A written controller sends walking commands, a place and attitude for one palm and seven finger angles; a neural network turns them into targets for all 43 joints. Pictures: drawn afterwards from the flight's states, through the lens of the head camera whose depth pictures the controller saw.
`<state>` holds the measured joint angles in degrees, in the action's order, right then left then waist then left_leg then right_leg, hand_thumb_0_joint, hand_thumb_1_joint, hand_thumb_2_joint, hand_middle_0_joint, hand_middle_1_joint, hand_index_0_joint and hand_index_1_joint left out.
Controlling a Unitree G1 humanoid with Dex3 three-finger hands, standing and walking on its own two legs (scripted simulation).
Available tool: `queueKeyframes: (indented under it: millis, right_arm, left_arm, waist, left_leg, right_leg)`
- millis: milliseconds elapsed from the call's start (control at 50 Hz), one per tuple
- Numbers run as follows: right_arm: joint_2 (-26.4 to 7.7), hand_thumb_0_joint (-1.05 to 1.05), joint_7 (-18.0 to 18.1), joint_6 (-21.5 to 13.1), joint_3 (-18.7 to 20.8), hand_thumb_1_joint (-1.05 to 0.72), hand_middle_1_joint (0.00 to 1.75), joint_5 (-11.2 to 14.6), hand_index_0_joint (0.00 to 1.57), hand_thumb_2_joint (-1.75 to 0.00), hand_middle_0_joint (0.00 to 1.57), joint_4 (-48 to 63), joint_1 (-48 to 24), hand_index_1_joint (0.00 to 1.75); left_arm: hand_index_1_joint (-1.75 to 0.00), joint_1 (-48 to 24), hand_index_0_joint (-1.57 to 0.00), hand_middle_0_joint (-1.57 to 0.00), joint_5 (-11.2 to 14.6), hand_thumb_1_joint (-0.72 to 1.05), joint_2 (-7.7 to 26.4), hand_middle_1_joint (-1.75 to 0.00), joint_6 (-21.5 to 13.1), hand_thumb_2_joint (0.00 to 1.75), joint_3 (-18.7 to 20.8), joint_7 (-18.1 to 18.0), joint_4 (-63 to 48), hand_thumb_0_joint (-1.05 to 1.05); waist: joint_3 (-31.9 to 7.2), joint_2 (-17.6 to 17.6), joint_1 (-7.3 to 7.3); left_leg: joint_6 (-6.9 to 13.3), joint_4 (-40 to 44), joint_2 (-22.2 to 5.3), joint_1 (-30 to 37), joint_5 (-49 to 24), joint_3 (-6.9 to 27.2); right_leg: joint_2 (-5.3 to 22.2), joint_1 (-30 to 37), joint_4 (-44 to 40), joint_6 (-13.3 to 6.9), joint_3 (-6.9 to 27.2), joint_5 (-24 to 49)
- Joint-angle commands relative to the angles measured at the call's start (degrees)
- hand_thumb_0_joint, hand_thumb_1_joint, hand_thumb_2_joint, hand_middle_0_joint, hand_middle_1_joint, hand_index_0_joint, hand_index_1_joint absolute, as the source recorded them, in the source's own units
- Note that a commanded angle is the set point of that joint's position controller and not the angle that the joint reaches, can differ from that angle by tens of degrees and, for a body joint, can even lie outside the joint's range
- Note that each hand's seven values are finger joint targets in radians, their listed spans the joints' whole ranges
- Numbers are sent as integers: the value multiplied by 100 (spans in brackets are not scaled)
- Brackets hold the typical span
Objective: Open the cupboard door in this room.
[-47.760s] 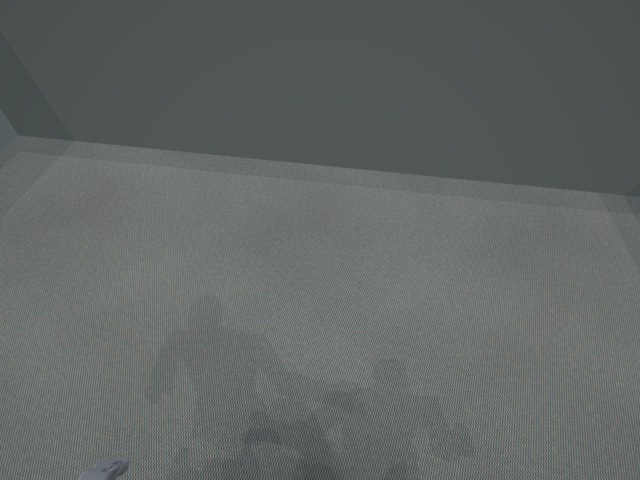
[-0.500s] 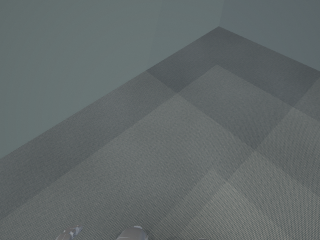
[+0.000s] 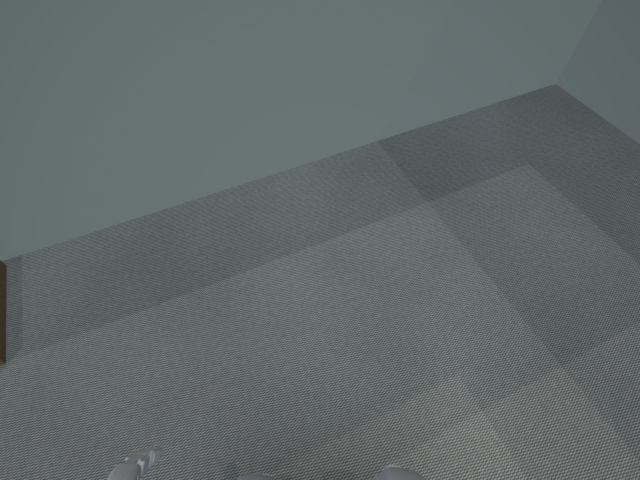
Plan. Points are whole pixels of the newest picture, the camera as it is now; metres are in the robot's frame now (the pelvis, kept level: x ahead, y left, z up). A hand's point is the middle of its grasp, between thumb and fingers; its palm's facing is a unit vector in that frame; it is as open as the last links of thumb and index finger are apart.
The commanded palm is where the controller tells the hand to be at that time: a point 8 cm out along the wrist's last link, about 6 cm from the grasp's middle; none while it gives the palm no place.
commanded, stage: turn to face it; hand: left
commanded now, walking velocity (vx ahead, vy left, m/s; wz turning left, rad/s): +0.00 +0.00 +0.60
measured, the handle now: out of the picture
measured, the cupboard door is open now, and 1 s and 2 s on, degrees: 46 46 46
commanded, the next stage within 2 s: take the last steps up to it in 1.94 s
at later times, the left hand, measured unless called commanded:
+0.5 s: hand out of the picture +0.01 +0.20 -0.18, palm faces +0.34 -0.91 -0.23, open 7.4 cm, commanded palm none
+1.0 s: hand out of the picture -0.03 +0.15 -0.16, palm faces +0.60 -0.77 -0.22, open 7.4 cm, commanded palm none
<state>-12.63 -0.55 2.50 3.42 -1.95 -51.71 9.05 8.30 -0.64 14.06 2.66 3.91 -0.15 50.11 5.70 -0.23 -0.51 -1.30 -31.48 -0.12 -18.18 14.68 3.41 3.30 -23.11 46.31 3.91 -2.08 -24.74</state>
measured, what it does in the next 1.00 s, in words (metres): steps on the spot, turning left: right foot, then left foot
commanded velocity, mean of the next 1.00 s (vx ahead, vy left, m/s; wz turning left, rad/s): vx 0.00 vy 0.00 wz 0.60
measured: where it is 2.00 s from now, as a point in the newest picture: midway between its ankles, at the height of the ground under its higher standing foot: outside the picture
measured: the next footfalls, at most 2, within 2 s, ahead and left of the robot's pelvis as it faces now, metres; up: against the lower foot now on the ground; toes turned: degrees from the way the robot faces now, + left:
right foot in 0.04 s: +0.05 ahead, -0.13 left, +0.00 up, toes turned -2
left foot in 0.38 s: +0.02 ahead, +0.11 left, +0.00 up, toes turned +19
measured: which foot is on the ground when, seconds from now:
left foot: down 0.00-0.04, up 0.06-0.36, down 0.38-0.70, up 0.72-1.00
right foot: up 0.00-0.02, down 0.04-0.38, up 0.40-0.68, down 0.70-1.00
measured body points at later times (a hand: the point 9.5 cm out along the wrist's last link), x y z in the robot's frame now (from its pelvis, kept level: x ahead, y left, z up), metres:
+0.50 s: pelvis +0.01 -0.02 +0.00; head +0.06 +0.02 +0.44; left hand -0.01 +0.25 -0.16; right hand +0.19 -0.22 -0.13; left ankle -0.02 +0.10 -0.73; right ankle +0.02 -0.15 -0.67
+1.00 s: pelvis +0.03 -0.05 +0.00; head +0.07 -0.01 +0.45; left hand -0.06 +0.19 -0.15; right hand +0.27 -0.19 -0.13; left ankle -0.03 +0.05 -0.71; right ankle +0.08 -0.16 -0.73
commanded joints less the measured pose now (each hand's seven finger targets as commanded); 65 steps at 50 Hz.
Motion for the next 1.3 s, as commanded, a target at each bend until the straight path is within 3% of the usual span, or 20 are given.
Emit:
queueKeyframes:
  millis: [0,20,40,140,300,320,360,380,480,620,640,680,700,780,900,960,980,1000,1020,1280]
  right_arm:
    - [-904,0,61,-29,324,-90,30,120,20,-90,20,579,-336,30]
    - [-551,0,9,-26,273,-90,30,136,20,-90,20,730,-378,30]
    - [-781,0,-21,6,304,-90,30,85,20,-90,20,714,-315,30]
    - [-437,0,-118,98,205,-90,30,107,20,-90,20,415,-300,30]
    - [-426,0,-109,-34,110,-90,30,142,20,-90,20,433,-263,30]
    - [-572,0,-116,-65,154,-90,30,127,20,-90,20,371,17,30]
    - [-1698,0,-29,-93,437,-90,30,39,20,-90,20,258,831,30]
    - [-1709,0,19,-72,423,-90,30,36,20,-90,20,158,1047,30]
    - [-1160,0,145,-164,264,-90,30,37,20,-90,20,363,79,30]
    - [-1252,0,95,-57,348,-90,30,39,20,-90,20,433,-233,30]
    - [-1156,0,87,-44,342,-90,30,76,20,-90,20,489,-323,30]
    - [-586,0,13,-44,263,-90,30,136,20,-90,20,719,-375,30]
    - [-794,0,0,-17,292,-90,30,72,20,-90,20,686,-368,30]
    - [-517,0,-99,90,213,-90,30,105,20,-90,20,419,-314,30]
    - [-305,0,-147,9,97,-90,30,151,20,-90,20,489,-613,30]
    - [-503,0,-118,-47,135,-90,30,122,20,-90,20,401,-141,30]
    - [-829,0,-104,-96,229,-90,30,96,20,-90,20,327,240,30]
    - [-1522,0,-64,-132,405,-90,30,30,20,-90,20,293,680,30]
    - [-1720,0,-19,-71,428,-90,30,51,20,-90,20,179,1042,30]
    - [-1174,0,96,-52,337,-90,30,66,20,-90,20,435,-292,30]
  left_arm:
    - [-30,911,-20,-20,-55,90,822,-30,-267,90,232,-102,-260,0]
    - [-30,948,-20,-20,-128,90,1360,-30,-299,90,324,-146,-298,0]
    - [-30,837,-20,-20,-81,90,1322,-30,-294,90,265,-161,-354,0]
    - [-30,198,-20,-20,-82,90,668,-30,-330,90,101,-196,-481,0]
    - [-30,623,-20,-20,-62,90,1057,-30,-306,90,271,-137,-196,0]
    - [-30,505,-20,-20,-32,90,1002,-30,-287,90,272,-115,-212,0]
    - [-30,170,-20,-20,13,90,392,-30,-209,90,98,-67,-653,0]
    - [-30,-159,-20,-20,-56,90,577,-30,-143,90,103,-97,-758,0]
    - [-30,42,-20,-20,-17,90,412,-30,-94,90,143,-21,-340,0]
    - [-30,471,-20,-20,10,90,421,-30,-163,90,128,-37,-320,0]
    - [-30,704,-20,-20,11,90,526,-30,-213,90,164,-60,-269,0]
    - [-30,892,-20,-20,-119,90,1391,-30,-285,90,314,-151,-299,0]
    - [-30,749,-20,-20,-68,90,1230,-30,-292,90,239,-168,-339,0]
    - [-30,194,-20,-20,-66,90,703,-30,-310,90,101,-186,-471,0]
    - [-30,697,-20,-20,-98,90,1036,-30,-318,90,232,-166,-243,0]
    - [-30,562,-20,-20,-40,90,1063,-30,-278,90,279,-118,-224,0]
    - [-30,490,-20,-20,-1,90,931,-30,-254,90,270,-92,-304,0]
    - [-30,431,-20,-20,33,90,513,-30,-225,90,173,-44,-542,0]
    - [-30,-66,-20,-20,-33,90,512,-30,-159,90,64,-83,-744,0]
    - [-30,613,-20,-20,20,90,466,-30,-198,90,141,-65,-284,0]
  waist:
    - [-899,321,397]
    - [-767,1996,477]
    - [-776,1649,411]
    - [-623,1235,26]
    - [-965,1080,130]
    - [-1063,725,-56]
    - [-1267,-1954,-541]
    - [-1250,-1103,-612]
    - [-860,-916,-49]
    - [-885,-937,161]
    - [-937,-614,289]
    - [-782,1933,470]
    - [-757,1574,365]
    - [-621,1360,30]
    - [-792,1221,315]
    - [-905,962,28]
    - [-1151,175,-210]
    - [-1328,-1749,-439]
    - [-1197,-1366,-599]
    - [-974,-767,222]
  left_leg:
    - [310,-405,-345,-1092,42,585]
    - [-117,-1935,464,-1795,1846,-324]
    - [-25,-3228,151,-1578,2034,-28]
    - [-250,-3192,-157,-1311,1139,-461]
    - [-100,-124,18,101,433,-1014]
    - [-21,584,-73,792,-250,-862]
    - [1396,1082,-2487,2061,-3677,2194]
    - [1630,1022,-2543,1764,-2847,2137]
    - [1011,1054,-1328,909,-2275,937]
    - [829,693,-993,24,-1406,1253]
    - [619,385,-761,-361,-988,1152]
    - [-97,-2156,485,-1813,1982,-229]
    - [-34,-3245,160,-1670,1974,83]
    - [-226,-3444,-112,-1385,1188,-359]
    - [-184,-1187,27,-672,1146,-955]
    - [-60,178,59,424,84,-998]
    - [154,692,-399,1373,-898,-450]
    - [1025,877,-2052,2204,-3011,1837]
    - [1521,969,-2516,1851,-3232,2074]
    - [720,482,-850,-168,-1382,1257]
  right_leg:
    - [638,2107,-2716,-247,680,795]
    - [2211,2126,-3312,-920,2305,1123]
    - [2579,1384,-3297,-1353,2244,949]
    - [1488,1443,-2577,-1009,181,3265]
    - [1720,1799,-1604,-778,-343,3890]
    - [1609,1352,-1056,-524,-571,3419]
    - [398,-1133,1294,160,-673,-1497]
    - [383,-1220,1912,58,-52,-1343]
    - [231,-771,1583,79,144,-24]
    - [-271,996,-1086,-25,-127,497]
    - [-174,1638,-1943,-59,-102,976]
    - [2382,2114,-3300,-1061,2399,1159]
    - [2429,1588,-3148,-1352,2154,1511]
    - [1510,1455,-2547,-1053,316,3320]
    - [1700,2066,-2048,-1008,-95,4172]
    - [1628,1523,-1348,-617,-486,3582]
    - [1447,771,-489,-324,-730,2810]
    - [549,-845,930,140,-910,-585]
    - [418,-1111,1677,70,-249,-1445]
    - [-229,1444,-1687,-54,-129,828]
